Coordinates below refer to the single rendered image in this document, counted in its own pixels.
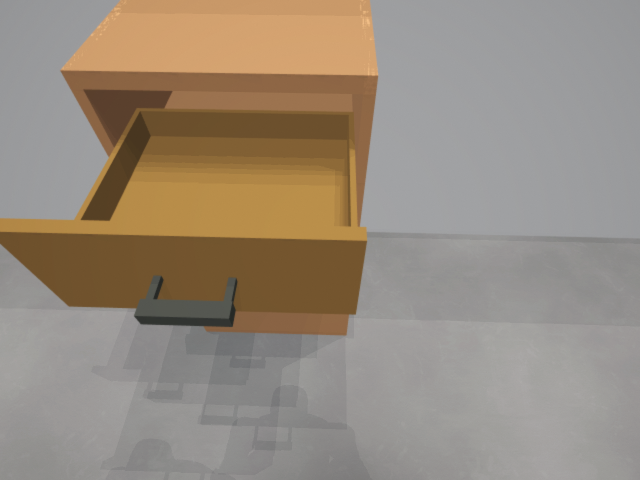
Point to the handle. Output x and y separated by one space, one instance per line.
153 311

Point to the drawer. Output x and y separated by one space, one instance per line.
199 195

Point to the cabinet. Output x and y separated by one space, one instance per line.
281 55

